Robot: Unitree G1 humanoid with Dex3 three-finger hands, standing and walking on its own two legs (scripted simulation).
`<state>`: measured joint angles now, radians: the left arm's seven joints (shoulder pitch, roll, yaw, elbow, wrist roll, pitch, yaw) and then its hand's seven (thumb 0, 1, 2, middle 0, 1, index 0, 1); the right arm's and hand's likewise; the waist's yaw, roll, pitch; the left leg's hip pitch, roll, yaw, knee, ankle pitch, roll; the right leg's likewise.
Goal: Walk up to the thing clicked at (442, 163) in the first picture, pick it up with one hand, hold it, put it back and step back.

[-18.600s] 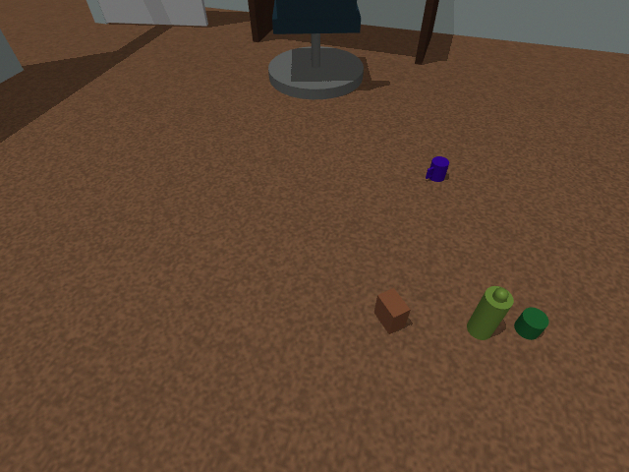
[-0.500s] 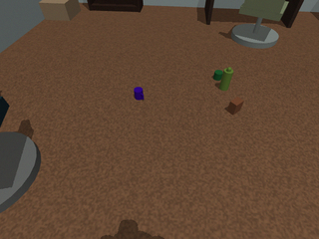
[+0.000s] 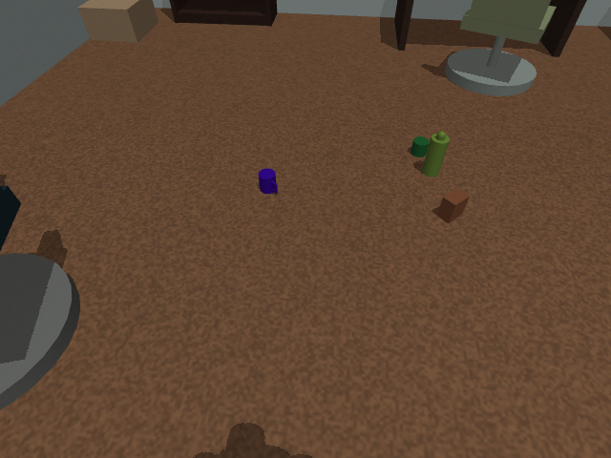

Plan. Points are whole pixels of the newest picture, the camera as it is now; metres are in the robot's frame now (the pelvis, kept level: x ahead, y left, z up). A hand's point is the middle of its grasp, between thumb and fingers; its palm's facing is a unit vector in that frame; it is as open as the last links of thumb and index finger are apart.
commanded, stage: stand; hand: left
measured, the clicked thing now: (269, 183) +1.47 +0.21 -0.74
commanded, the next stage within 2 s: walk up in 0.42 s
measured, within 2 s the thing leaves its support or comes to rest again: neither
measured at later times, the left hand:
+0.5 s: hand out of the picture +0.07 +0.26 -0.16, palm faces -0.04 -0.94 -0.34, open 7.4 cm
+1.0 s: hand (163, 439) +0.20 +0.23 -0.15, palm faces +0.01 -0.92 -0.38, open 7.4 cm
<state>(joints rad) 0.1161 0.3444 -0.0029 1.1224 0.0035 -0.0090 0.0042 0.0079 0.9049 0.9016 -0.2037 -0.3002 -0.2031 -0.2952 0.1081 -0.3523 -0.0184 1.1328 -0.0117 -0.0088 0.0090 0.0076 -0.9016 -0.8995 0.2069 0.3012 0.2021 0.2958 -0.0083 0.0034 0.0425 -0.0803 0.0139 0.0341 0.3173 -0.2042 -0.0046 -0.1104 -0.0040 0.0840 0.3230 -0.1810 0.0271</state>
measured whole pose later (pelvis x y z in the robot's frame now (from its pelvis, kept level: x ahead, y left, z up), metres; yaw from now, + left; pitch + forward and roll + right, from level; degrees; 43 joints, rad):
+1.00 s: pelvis +0.17 -0.05 -0.01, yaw -1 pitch -3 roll -3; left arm 0.32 0.40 0.07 0.95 0.02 -0.08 -0.05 0.01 0.90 0.90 -0.21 -0.30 -0.21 -0.30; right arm 0.25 -0.42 -0.09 0.95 -0.03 -0.02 0.11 0.01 -0.90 -0.90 0.21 0.30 0.20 0.30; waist 0.02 0.06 0.05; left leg -0.52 0.09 -0.05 0.79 -0.22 -0.01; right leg -0.03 0.01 -0.10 0.37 -0.29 -0.02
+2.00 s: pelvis +0.65 -0.01 -0.03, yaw -1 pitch -2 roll -1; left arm 0.35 0.43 0.05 0.88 0.01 -0.07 -0.04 0.01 0.90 0.90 -0.21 -0.30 -0.21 -0.30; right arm 0.24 -0.42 -0.08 0.86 -0.03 -0.07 0.08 0.01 -0.90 -0.90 0.21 0.30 0.20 0.30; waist 0.04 -0.02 0.07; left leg -0.41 0.05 0.08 0.63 -0.17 0.03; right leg -0.14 -0.09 -0.07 0.70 -0.46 0.00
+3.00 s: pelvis +0.97 +0.03 -0.02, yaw -3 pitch -2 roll -1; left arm 0.27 0.43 0.03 0.92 0.00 -0.02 -0.01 0.01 0.91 0.90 -0.20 -0.30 -0.20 -0.29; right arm 0.28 -0.39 -0.04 0.87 -0.02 -0.07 0.02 0.01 -0.90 -0.90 0.21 0.30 0.20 0.30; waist 0.00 -0.05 0.10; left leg -0.32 0.04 0.09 0.60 -0.24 0.04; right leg -0.42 -0.02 0.02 0.98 -0.45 -0.03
